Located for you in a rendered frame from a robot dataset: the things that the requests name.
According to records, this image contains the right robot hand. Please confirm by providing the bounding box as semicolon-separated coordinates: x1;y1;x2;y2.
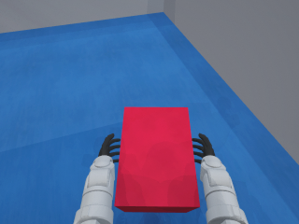
192;133;216;164

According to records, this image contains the carton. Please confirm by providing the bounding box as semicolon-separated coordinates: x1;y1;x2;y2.
114;106;200;213

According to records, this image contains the robot right forearm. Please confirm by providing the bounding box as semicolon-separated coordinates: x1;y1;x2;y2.
200;155;249;224

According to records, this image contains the robot left forearm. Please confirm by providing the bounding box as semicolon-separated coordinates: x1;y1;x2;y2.
73;155;115;224

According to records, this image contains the left robot hand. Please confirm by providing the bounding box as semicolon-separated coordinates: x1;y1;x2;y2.
98;133;121;163

